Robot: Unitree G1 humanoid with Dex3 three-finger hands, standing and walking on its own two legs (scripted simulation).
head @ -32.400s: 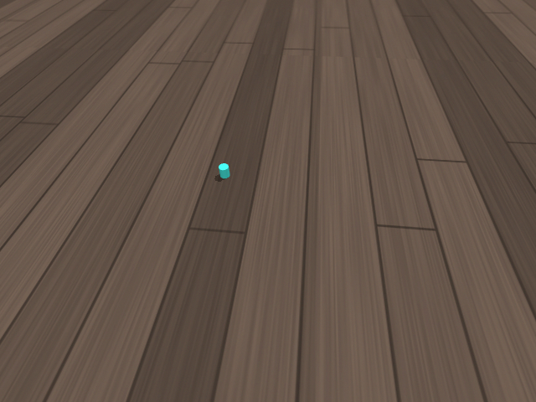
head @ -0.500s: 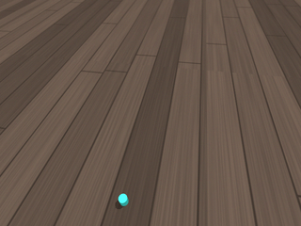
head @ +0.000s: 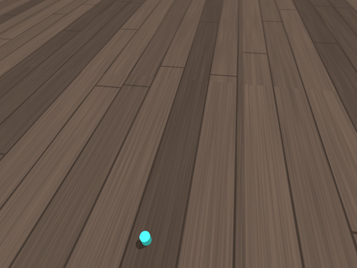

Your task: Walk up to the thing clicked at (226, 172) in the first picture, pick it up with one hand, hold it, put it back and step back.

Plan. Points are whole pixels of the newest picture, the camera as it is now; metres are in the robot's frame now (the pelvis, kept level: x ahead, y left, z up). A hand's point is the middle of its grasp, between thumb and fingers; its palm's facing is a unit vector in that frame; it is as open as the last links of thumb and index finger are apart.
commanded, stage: step back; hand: left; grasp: from above
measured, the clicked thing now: (145, 238) +0.42 +0.24 -0.75
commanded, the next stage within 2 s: none
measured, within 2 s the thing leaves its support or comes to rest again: neither
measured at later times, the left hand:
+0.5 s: hand out of the picture +0.06 +0.30 -0.18, palm faces -0.07 -0.93 -0.37, open 7.4 cm
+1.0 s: hand out of the picture -0.06 +0.30 -0.16, palm faces -0.01 -0.91 -0.40, open 7.4 cm
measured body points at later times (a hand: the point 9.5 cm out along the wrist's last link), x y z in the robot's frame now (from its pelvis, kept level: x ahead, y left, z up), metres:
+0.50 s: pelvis -0.08 +0.04 -0.02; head +0.00 +0.05 +0.42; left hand +0.07 +0.34 -0.15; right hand -0.02 -0.28 -0.13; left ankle -0.05 +0.14 -0.75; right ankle -0.12 -0.09 -0.68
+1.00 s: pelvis -0.20 +0.04 -0.03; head -0.13 +0.04 +0.41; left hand -0.06 +0.35 -0.13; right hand -0.11 -0.29 -0.15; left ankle -0.22 +0.15 -0.75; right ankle -0.13 -0.09 -0.75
